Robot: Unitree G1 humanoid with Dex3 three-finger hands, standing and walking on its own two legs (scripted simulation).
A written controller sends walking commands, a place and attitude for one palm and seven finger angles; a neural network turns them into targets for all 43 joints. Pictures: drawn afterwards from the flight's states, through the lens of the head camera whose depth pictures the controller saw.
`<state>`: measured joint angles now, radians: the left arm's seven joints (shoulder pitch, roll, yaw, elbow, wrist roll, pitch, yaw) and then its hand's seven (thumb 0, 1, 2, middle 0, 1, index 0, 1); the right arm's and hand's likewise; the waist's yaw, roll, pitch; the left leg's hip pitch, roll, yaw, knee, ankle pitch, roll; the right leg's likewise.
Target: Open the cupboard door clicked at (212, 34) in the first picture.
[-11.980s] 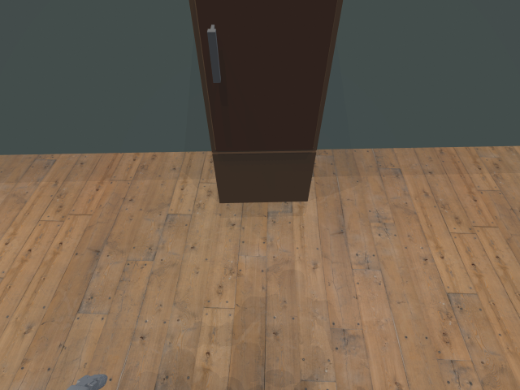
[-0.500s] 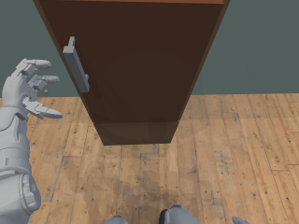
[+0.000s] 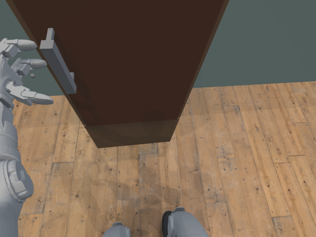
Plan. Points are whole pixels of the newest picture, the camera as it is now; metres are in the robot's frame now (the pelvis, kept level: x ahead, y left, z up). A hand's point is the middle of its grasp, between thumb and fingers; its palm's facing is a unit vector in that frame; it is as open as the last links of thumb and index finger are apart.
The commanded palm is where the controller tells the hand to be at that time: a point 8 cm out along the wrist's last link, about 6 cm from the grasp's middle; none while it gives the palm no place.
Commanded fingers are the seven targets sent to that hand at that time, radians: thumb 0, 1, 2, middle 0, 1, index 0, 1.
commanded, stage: move the hooked fingers beside the handle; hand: left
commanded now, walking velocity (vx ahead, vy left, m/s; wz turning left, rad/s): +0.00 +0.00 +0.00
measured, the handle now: (62, 64) +0.52 +0.21 +0.07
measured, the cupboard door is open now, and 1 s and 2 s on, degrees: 0 0 0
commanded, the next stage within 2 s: slide the fingers in behind the handle in 0.76 s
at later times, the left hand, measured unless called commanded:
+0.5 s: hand (32, 79) +0.47 +0.26 +0.08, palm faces +0.03 -1.00 +0.00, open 14.0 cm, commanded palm +0.44 +0.31 +0.08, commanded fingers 0.00 -0.50 0.30 -0.30 -1.20 -0.30 -1.20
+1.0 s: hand (32, 82) +0.46 +0.26 +0.08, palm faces +0.03 -1.00 -0.01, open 14.0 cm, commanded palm +0.44 +0.30 +0.08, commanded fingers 0.00 -0.50 0.30 -0.30 -1.20 -0.30 -1.20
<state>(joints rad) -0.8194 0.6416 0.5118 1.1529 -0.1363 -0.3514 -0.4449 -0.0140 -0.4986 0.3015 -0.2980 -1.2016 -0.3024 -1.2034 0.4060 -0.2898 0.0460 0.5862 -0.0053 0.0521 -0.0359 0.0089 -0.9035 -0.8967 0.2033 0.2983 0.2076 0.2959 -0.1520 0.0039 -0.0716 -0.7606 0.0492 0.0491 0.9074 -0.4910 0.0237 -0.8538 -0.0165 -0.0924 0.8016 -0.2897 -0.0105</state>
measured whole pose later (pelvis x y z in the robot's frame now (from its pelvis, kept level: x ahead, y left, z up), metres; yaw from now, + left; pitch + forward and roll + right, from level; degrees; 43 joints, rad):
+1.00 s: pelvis +0.00 +0.00 +0.00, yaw +0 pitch +19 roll -2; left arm -0.75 0.59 0.48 1.08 -0.18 -0.37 -0.44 -0.01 -0.50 0.30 -0.30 -1.20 -0.30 -1.20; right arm 0.39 -0.28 0.04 0.57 0.00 0.08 -0.03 0.01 -0.90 -0.90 0.20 0.30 0.21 0.30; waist -0.13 0.01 -0.08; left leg -0.74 0.05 0.04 0.91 -0.50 0.02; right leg -0.84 -0.01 -0.09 0.80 -0.30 -0.01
